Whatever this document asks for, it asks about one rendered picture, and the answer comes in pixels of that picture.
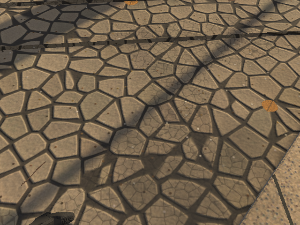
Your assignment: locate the robot left hand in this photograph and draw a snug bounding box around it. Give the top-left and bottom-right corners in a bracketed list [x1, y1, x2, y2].
[29, 212, 75, 225]

